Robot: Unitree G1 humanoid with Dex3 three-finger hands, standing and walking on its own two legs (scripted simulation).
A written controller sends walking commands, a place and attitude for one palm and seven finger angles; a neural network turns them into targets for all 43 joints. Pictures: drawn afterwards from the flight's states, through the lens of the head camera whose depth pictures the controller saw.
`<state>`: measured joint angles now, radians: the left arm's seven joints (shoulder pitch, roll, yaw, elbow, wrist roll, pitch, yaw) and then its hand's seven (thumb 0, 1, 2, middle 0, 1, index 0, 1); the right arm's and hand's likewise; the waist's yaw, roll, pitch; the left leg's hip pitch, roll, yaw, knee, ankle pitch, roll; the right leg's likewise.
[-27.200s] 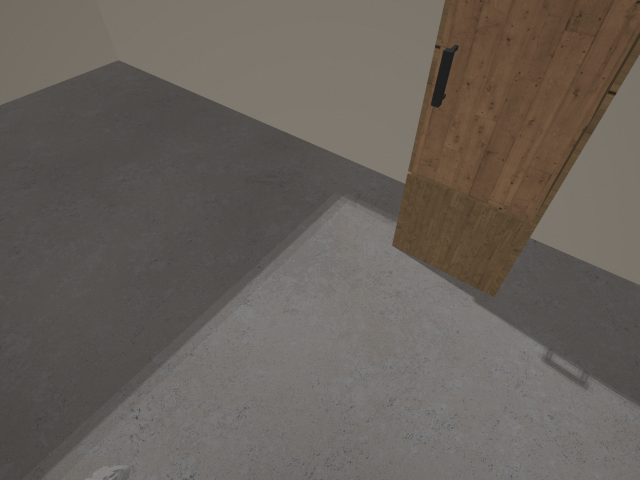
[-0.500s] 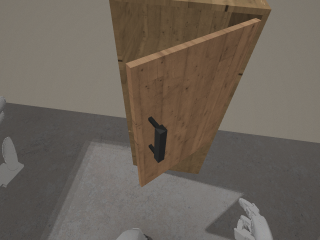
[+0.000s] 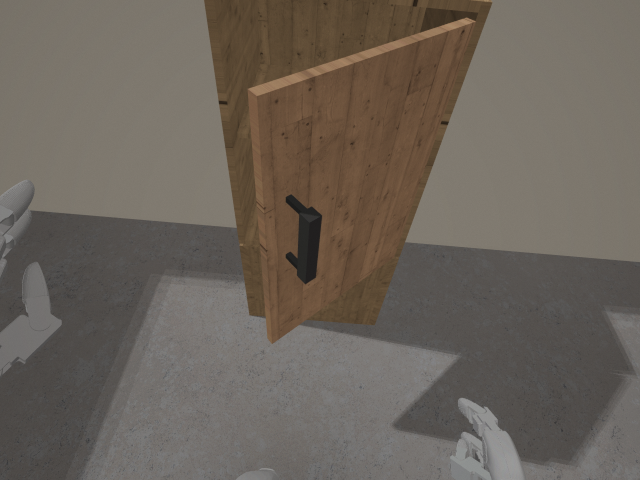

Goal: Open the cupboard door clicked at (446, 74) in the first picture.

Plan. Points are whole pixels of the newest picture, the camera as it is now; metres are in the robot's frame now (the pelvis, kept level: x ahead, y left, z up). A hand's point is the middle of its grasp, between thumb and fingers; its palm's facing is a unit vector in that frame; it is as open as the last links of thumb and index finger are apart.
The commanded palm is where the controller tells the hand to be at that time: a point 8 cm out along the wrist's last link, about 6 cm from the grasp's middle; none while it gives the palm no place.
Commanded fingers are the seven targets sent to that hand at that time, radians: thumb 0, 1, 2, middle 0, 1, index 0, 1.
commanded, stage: stop stepping back and stand still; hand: left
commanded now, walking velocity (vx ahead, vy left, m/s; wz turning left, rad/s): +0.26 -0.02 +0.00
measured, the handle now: (299, 240) +0.45 +0.08 +0.02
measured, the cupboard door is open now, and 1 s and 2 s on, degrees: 43 43 43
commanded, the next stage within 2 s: let the arm hang, fingers relaxed in 0.80 s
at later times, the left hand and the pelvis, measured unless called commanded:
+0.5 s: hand out of the picture +0.12 +0.28 +0.17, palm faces +0.50 -0.77 -0.38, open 7.4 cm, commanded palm +0.05 +0.31 +0.19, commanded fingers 0.00 0.90 0.90 -0.20 -0.30 -0.20 -0.30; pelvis -0.07 +0.00 +0.00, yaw +3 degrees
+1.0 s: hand out of the picture +0.10 +0.30 +0.05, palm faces +0.26 -0.83 -0.49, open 7.4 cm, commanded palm none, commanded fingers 0.00 0.90 0.90 -0.20 -0.30 -0.20 -0.30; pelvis -0.10 +0.02 +0.01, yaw +4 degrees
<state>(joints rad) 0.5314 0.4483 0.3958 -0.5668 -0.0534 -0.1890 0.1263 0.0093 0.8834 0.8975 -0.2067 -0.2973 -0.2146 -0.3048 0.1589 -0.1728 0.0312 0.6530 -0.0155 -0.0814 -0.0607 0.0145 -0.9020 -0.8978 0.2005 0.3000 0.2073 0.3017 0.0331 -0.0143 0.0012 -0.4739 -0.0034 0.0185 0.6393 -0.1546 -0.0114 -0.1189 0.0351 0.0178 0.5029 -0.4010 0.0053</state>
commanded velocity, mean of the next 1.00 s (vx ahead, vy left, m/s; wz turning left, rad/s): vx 0.08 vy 0.00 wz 0.00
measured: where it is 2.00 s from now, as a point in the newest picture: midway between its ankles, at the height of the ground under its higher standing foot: outside the picture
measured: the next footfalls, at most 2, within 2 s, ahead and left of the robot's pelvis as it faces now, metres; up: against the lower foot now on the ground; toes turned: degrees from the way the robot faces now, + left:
left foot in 0.46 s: -0.03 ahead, +0.14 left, +0.00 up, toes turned +5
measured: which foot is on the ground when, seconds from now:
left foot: down 0.00-0.22, up 0.24-0.44, down 0.46-1.00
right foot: down 0.00-1.00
